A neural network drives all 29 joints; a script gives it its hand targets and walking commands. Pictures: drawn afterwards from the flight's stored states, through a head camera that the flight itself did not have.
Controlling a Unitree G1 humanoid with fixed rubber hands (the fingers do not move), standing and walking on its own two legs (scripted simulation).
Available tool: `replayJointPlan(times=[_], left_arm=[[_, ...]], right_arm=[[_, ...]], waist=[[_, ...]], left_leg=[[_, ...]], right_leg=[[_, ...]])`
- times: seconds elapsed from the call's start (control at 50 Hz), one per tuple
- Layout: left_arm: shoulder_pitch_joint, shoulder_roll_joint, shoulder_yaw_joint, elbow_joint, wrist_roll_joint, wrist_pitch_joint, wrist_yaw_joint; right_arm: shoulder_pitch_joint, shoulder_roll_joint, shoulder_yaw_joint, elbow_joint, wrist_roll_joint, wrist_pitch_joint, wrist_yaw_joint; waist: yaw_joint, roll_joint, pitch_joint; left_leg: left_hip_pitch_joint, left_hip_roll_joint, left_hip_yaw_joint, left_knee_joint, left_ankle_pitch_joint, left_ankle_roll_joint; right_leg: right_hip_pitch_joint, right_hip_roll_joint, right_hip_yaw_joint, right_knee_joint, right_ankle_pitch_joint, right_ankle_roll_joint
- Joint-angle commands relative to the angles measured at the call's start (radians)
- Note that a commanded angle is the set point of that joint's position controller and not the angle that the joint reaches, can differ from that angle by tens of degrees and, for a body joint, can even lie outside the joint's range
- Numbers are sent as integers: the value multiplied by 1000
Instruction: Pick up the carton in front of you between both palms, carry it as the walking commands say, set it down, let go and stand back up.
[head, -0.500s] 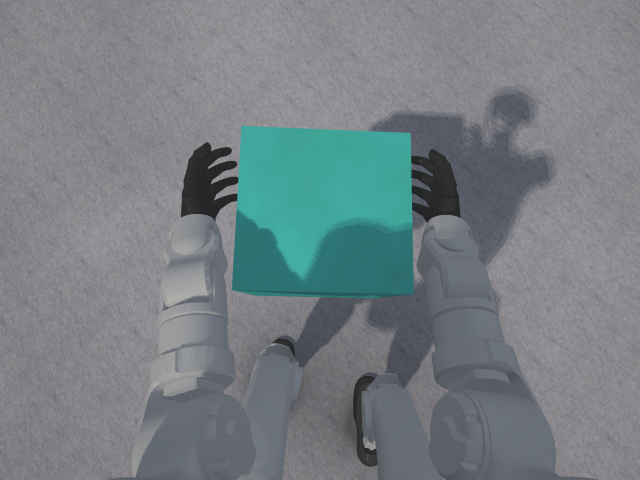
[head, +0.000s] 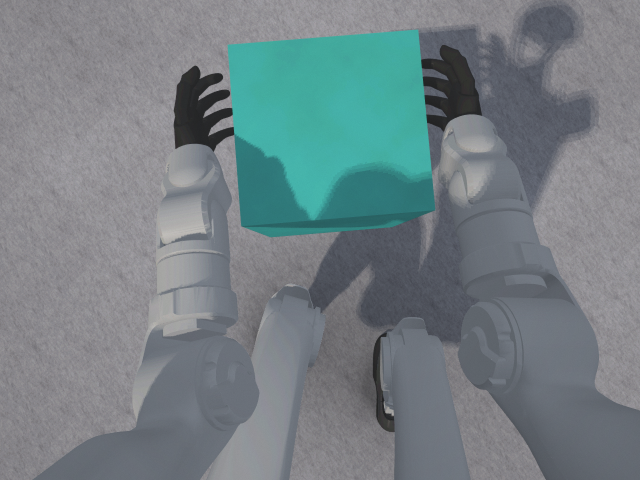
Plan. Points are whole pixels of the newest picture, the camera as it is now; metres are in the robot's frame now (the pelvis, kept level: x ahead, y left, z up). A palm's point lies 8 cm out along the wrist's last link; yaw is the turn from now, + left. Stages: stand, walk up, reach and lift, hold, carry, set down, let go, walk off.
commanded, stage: set down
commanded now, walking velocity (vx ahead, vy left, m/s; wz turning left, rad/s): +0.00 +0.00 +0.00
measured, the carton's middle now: (328, 156) +0.48 +0.10 -0.22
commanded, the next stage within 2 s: none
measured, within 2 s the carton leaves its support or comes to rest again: rests again in 0.90 s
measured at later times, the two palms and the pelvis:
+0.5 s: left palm (222, 165) +0.44 +0.26 -0.25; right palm (414, 123) +0.57 -0.01 -0.25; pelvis -0.02 -0.02 -0.10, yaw +2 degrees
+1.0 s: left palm (224, 168) +0.45 +0.27 -0.29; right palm (405, 122) +0.58 +0.00 -0.30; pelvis -0.02 -0.02 -0.13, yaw +3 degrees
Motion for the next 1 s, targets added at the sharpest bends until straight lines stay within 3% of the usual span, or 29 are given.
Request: replayJointPlan(times=[0.0,0.24,0.46,0.66,0.78,0.98], left_arm=[[-664,-802,-560,71,-140,-1,-262],[-839,-663,-437,87,-141,-23,-254],[-973,-514,-377,66,-191,-40,-244],[-1058,-410,-327,71,-215,-74,-236],[-1002,-403,-262,159,-186,-74,-245],[-973,-317,-151,252,-133,-71,-253]], right_arm=[[-650,901,409,-43,137,-54,273],[-805,790,374,64,147,-60,227],[-947,686,456,88,226,-58,194],[-1010,599,527,125,272,-78,189],[-929,575,469,220,224,-82,188],[-928,441,409,315,178,-83,189]], waist=[[82,13,-1116],[138,-65,-1050],[218,-143,-1067],[268,-208,-957],[237,-207,-780],[214,-218,-595]], left_leg=[[906,-62,189,-47,358,-18],[682,-48,239,115,333,-22],[542,-19,269,245,369,-25],[462,-5,262,330,445,-16],[391,-3,251,352,389,-8],[234,9,240,366,225,7]], right_leg=[[226,81,-149,-108,175,-26],[198,69,-144,41,169,-23],[270,47,-125,183,250,-19],[244,28,-107,288,319,-19],[138,24,-100,292,268,-23],[72,9,-74,286,149,-43]])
